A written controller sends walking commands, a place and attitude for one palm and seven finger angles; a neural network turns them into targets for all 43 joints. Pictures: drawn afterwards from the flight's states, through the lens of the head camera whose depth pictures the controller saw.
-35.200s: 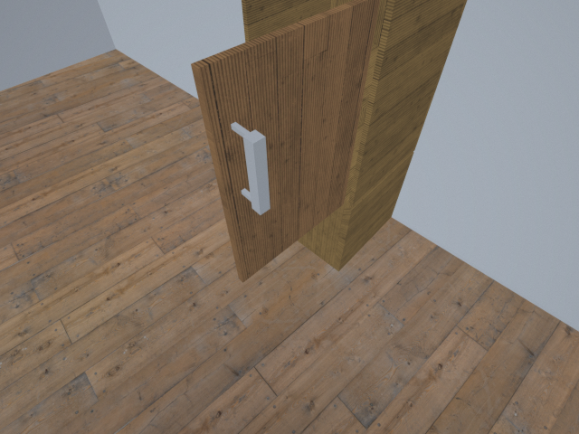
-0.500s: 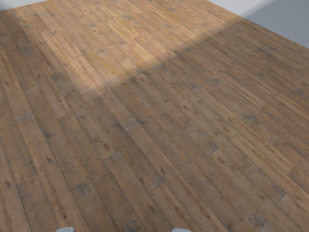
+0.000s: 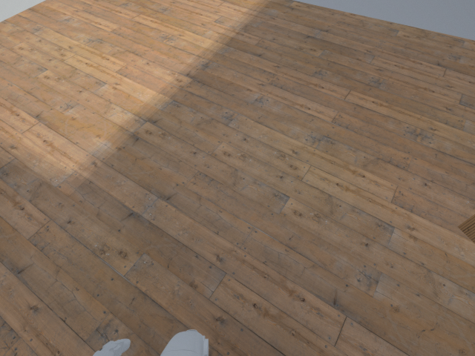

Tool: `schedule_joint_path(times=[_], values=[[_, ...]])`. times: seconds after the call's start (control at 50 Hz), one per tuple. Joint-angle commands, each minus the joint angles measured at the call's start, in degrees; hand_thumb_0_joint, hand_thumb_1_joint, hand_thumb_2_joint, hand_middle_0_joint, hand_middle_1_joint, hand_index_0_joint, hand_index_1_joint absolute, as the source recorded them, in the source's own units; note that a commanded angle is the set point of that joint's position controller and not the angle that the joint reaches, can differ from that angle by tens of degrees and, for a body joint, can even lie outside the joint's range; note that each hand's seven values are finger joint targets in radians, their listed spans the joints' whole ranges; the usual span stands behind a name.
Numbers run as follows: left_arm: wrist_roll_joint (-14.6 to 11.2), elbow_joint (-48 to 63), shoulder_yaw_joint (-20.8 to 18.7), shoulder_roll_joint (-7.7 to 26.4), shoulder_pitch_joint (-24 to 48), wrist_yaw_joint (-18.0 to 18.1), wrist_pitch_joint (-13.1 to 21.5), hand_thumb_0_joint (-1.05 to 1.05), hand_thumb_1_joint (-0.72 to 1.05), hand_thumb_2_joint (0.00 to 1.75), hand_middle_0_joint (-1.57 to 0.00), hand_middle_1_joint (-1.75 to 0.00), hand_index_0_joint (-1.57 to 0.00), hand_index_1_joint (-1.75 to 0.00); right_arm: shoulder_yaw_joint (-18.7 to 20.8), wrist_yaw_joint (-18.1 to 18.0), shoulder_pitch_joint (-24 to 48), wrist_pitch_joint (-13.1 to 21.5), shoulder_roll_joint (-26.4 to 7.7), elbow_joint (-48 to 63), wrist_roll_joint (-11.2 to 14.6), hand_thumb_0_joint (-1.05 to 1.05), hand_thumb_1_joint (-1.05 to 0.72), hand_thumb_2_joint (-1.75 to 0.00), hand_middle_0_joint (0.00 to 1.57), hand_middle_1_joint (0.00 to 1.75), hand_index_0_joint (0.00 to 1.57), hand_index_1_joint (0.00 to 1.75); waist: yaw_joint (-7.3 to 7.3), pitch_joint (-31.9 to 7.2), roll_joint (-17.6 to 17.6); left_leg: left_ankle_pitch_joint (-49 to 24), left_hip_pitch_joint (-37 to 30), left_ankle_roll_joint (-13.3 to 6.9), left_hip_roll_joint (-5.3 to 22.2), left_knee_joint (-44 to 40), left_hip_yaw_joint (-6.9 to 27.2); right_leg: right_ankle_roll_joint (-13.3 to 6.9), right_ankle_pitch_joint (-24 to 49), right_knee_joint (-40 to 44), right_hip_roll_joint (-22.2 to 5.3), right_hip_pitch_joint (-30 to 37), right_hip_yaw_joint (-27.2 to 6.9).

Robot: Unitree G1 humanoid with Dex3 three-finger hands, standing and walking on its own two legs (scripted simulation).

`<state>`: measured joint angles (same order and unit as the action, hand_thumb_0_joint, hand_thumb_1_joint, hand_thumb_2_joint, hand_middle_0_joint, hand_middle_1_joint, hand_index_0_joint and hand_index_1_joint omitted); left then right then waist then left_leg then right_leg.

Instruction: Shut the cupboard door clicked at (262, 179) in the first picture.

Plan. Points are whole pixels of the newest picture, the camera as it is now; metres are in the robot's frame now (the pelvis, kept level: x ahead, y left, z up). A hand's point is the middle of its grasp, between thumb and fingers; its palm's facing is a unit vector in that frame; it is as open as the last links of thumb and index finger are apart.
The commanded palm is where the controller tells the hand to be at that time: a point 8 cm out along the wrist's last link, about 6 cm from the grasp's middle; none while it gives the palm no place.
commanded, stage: turn to face it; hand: left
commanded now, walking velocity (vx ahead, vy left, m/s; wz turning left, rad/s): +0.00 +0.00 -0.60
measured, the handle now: out of the picture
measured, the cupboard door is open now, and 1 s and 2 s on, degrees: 54 54 54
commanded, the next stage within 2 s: take the last steps up to it in 1.72 s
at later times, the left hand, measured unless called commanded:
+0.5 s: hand (142, 337) +0.17 +0.20 -0.16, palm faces -0.30 -0.93 -0.22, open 7.4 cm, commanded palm none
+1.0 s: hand (174, 314) +0.21 +0.15 -0.18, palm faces -0.55 -0.82 -0.18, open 7.4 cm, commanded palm none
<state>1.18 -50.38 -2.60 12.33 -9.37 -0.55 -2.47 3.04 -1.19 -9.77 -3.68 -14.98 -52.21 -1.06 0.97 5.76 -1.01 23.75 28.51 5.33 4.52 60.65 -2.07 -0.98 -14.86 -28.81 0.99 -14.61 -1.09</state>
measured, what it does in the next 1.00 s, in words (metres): steps on the spot, turning right: left foot, then right foot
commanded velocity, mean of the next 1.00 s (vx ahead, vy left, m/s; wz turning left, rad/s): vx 0.00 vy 0.00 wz -0.60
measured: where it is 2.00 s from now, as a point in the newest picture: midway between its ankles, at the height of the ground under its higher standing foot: outside the picture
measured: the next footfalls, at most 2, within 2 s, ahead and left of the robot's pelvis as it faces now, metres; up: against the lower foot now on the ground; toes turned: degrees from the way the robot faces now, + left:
left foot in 0.16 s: +0.08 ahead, +0.14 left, +0.00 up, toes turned -3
right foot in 0.56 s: -0.02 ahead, -0.12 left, +0.00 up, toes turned -26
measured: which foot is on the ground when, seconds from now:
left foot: up 0.00-0.14, down 0.16-0.56, up 0.58-0.90, down 0.92-1.00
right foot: down 0.00-0.16, up 0.18-0.54, down 0.56-0.92, up 0.94-1.00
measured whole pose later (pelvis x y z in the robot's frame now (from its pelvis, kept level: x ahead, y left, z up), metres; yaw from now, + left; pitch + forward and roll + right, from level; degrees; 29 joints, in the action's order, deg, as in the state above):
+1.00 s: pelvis +0.02 +0.03 +0.00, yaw -36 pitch +1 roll -2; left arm 0.9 -52.0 -4.1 14.9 -9.1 -1.4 -4.5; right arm 0.9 -1.6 -10.4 -0.6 -12.3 -50.1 -1.7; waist -0.3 4.9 3.0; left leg 17.0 17.8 -1.3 3.5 33.6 -5.3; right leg 1.6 -28.6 -52.7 2.8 -24.1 -3.6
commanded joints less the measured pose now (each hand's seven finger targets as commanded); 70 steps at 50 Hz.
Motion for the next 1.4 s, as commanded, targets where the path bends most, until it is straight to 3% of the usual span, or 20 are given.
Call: schedule_joint_path(times=[0.0,0.1,0.14,0.16,0.26,0.46,0.5,0.52,0.54,0.56,0.64,0.86,0.9,0.92,1.04,1.26,1.28,1.3,1.32,1.38], values=[[0.57,4.41,-3.9,13.14,-0.28,0.84,0.94,0.0,0.9,0.9,-0.2,-0.3,-0.2,-0.3,0.8,0.22,0.04,1.91,-3.61,5.48,0.34,0.0,-0.9,-0.9,0.2,0.3,0.2,0.3,-1.18,-7.68,8.32,-0.14,-2.32,-0.07,-0.9,-10.15,0.11,-9.96,17.17,8.46,-13.26,3.31,-15.07],[-0.12,4.37,-4.0,11.76,1.63,0.6,0.11,0.0,0.9,0.9,-0.2,-0.3,-0.2,-0.3,0.81,-0.64,-6.43,3.51,-5.03,4.1,0.71,0.0,-0.9,-0.9,0.2,0.3,0.2,0.3,1.83,-9.18,7.69,-11.22,-20.16,-1.39,-1.87,-35.07,0.19,-4.65,13.52,0.87,-9.26,-5.72,-16.78],[-0.77,6.47,-2.86,6.18,-0.96,-0.25,-0.3,0.0,0.9,0.9,-0.2,-0.3,-0.2,-0.3,2.27,-0.98,-8.55,4.03,-14.17,4.96,-0.54,0.0,-0.9,-0.9,0.2,0.3,0.2,0.3,1.63,-10.04,-18.4,-16.82,-26.53,-11.18,21.53,-45.74,22.48,1.99,-20.08,-21.36,3.18,-18.78,-1.89],[0.0,6.29,-3.03,8.2,1.02,-0.39,-0.59,0.0,0.9,0.9,-0.2,-0.3,-0.2,-0.3,2.17,-1.23,-8.45,4.02,-14.1,4.83,-0.8,0.0,-0.9,-0.9,0.2,0.3,0.2,0.3,2.57,-9.51,-14.48,-17.61,-21.89,-13.99,24.18,-45.93,23.49,2.47,-21.1,-31.86,0.67,-18.07,-2.92],[-0.11,4.03,-3.47,6.22,0.19,-1.87,-1.17,0.0,0.9,0.9,-0.2,-0.3,-0.2,-0.3,1.0,-1.19,-1.97,4.06,-8.7,6.23,-0.73,0.0,-0.9,-0.9,0.2,0.3,0.2,0.3,-0.91,-6.81,-9.12,-26.85,-20.42,-11.84,14.68,-42.38,3.52,4.39,-10.66,-36.63,-2.6,-16.7,1.21],[-0.07,5.03,-2.5,5.06,2.54,-1.8,-0.53,0.0,0.9,0.9,-0.2,-0.3,-0.2,-0.3,2.83,-0.18,-5.45,3.41,-10.88,3.02,-0.61,0.0,-0.9,-0.9,0.2,0.3,0.2,0.3,0.88,-8.22,-11.59,-29.49,-21.06,-10.94,17.43,-36.06,-3.26,2.43,-7.92,-9.98,-1.6,-4.18,7.17],[0.1,3.44,-3.08,7.27,-2.53,-1.45,0.11,0.0,0.9,0.9,-0.2,-0.3,-0.2,-0.3,3.04,0.15,-3.97,3.16,-10.49,3.32,-0.15,0.0,-0.9,-0.9,0.2,0.3,0.2,0.3,-2.13,-9.43,-7.61,-24.04,-15.36,-6.82,14.64,-27.99,-6.69,0.95,3.38,3.15,-1.92,6.73,6.58],[0.53,2.6,-3.91,12.12,-5.86,-0.85,0.73,0.0,0.9,0.9,-0.2,-0.3,-0.2,-0.3,2.6,0.5,-3.83,3.04,-7.5,4.34,0.4,0.0,-0.9,-0.9,0.2,0.3,0.2,0.3,-3.87,-11.2,4.82,-12.18,-6.65,-3.24,9.85,-18.37,-10.24,-2.25,11.37,8.85,-11.27,15.36,-4.64],[0.5,1.68,-4.74,17.07,-8.25,-0.1,1.16,0.0,0.9,0.9,-0.2,-0.3,-0.2,-0.3,1.26,0.65,-0.09,2.78,-3.63,7.44,0.29,0.0,-0.9,-0.9,0.2,0.3,0.2,0.3,-5.67,-8.65,18.98,13.25,6.74,-0.71,1.4,-5.49,-9.22,-8.46,28.97,10.13,-22.64,16.67,-20.23],[-0.12,1.33,-4.62,17.82,-10.16,0.42,1.05,0.0,0.9,0.9,-0.2,-0.3,-0.2,-0.3,0.88,0.01,2.61,2.05,-4.94,8.22,0.22,0.0,-0.9,-0.9,0.2,0.3,0.2,0.3,-6.7,-8.2,13.61,12.9,8.22,-1.01,1.48,2.15,-1.52,-11.75,34.54,9.17,-23.86,13.65,-20.55],[-0.08,4.3,-3.57,12.01,0.91,1.23,1.15,0.0,0.9,0.9,-0.2,-0.3,-0.2,-0.3,1.21,0.08,-0.91,1.82,-5.4,4.76,0.16,0.0,-0.9,-0.9,0.2,0.3,0.2,0.3,-0.56,-8.8,10.91,-0.07,5.31,0.23,2.43,4.88,1.25,-9.4,24.89,7.95,-14.71,8.71,-11.29],[-0.32,4.1,-3.91,12.2,2.4,0.69,0.28,0.0,0.9,0.9,-0.2,-0.3,-0.2,-0.3,0.73,-0.59,-7.08,3.52,-4.99,3.51,0.68,0.0,-0.9,-0.9,0.2,0.3,0.2,0.3,1.74,-9.91,7.63,-12.07,-18.23,-1.09,-1.8,-35.57,-0.71,-4.86,17.13,0.63,-9.35,-1.79,-16.27],[-1.02,5.86,-2.75,6.42,-0.29,-0.15,-0.18,0.0,0.9,0.9,-0.2,-0.3,-0.2,-0.3,2.14,-0.83,-8.83,4.08,-14.01,4.26,-0.57,0.0,-0.9,-0.9,0.2,0.3,0.2,0.3,1.2,-10.71,-17.5,-22.31,-26.92,-10.43,19.74,-44.38,20.55,1.62,-16.15,-18.94,3.09,-16.48,-3.07],[-0.23,5.87,-2.92,8.02,1.27,-0.19,-0.51,0.0,0.9,0.9,-0.2,-0.3,-0.2,-0.3,2.16,-1.19,-8.85,3.98,-13.9,4.2,-0.82,0.0,-0.9,-0.9,0.2,0.3,0.2,0.3,2.21,-10.28,-16.54,-24.36,-24.0,-14.04,24.13,-44.54,22.18,2.37,-21.64,-31.08,1.1,-17.18,-2.37],[-0.25,3.93,-3.05,5.93,2.3,-1.75,-1.11,0.0,0.9,0.9,-0.2,-0.3,-0.2,-0.3,1.1,-1.29,-4.91,4.25,-8.74,4.78,-0.6,0.0,-0.9,-0.9,0.2,0.3,0.2,0.3,-0.08,-8.69,-8.6,-37.19,-25.18,-12.03,14.77,-40.32,2.04,4.61,-10.8,-35.3,-2.52,-16.63,1.43],[-0.03,3.24,-2.54,6.11,0.19,-1.41,-0.1,0.0,0.9,0.9,-0.2,-0.3,-0.2,-0.3,2.83,-0.06,-4.68,3.25,-11.01,2.52,-0.26,0.0,-0.9,-0.9,0.2,0.3,0.2,0.3,-1.26,-9.15,-9.54,-29.36,-19.06,-8.15,15.78,-31.09,-6.07,1.46,1.21,-0.22,-1.08,3.07,7.75],[0.29,2.16,-3.02,9.08,-3.2,-0.95,0.32,0.0,0.9,0.9,-0.2,-0.3,-0.2,-0.3,2.84,0.35,-4.64,3.14,-9.56,2.82,0.15,0.0,-0.9,-0.9,0.2,0.3,0.2,0.3,-2.86,-9.76,-4.06,-22.4,-12.07,-5.31,13.36,-24.59,-7.56,-0.26,7.52,6.02,-4.72,11.86,2.7],[0.73,1.32,-4.13,14.87,-6.34,-0.18,1.13,0.0,0.9,0.9,-0.2,-0.3,-0.2,-0.3,1.66,0.54,-3.04,2.99,-4.96,5.09,0.45,0.0,-0.9,-0.9,0.2,0.3,0.2,0.3,-4.7,-9.92,14.63,2.64,1.57,-1.46,4.77,-13.1,-11.89,-5.68,22.16,10.15,-18.62,19.72,-15.02],[-0.08,0.35,-4.13,17.41,-9.21,0.35,1.21,0.0,0.9,0.9,-0.2,-0.3,-0.2,-0.3,0.96,0.21,0.35,2.22,-4.9,6.78,0.38,0.0,-0.9,-0.9,0.2,0.3,0.2,0.3,-6.56,-9.01,15.39,14.49,5.53,-0.96,0.89,-1.69,-5.17,-11.2,34.44,9.63,-24.51,14.98,-20.64],[-0.06,2.02,-3.74,12.87,-0.77,1.62,1.07,0.0,0.9,0.9,-0.2,-0.3,-0.2,-0.3,1.13,-0.41,-0.57,1.81,-6.02,4.33,0.3,0.0,-0.9,-0.9,0.2,0.3,0.2,0.3,-2.2,-7.37,14.93,4.24,8.39,-0.78,3.0,6.76,2.58,-11.26,22.85,9.93,-18.13,10.69,-15.7]])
